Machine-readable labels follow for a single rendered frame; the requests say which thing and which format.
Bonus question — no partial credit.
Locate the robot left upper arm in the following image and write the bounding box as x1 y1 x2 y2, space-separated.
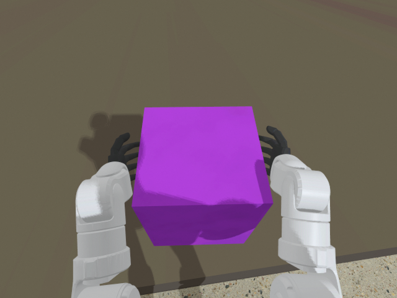
78 283 141 298

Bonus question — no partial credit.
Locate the right robot forearm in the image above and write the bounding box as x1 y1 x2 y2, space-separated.
270 154 342 298

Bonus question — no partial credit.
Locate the left robot hand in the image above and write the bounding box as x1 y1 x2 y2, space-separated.
108 133 140 181

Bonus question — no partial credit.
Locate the carton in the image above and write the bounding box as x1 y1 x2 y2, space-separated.
132 106 273 246

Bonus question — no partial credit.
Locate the right robot hand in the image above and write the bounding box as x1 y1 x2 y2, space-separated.
259 126 290 176

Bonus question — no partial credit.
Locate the left robot forearm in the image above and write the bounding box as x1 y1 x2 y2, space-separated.
71 161 133 298

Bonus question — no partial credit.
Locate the robot right upper arm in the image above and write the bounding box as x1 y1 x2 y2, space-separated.
270 273 341 298

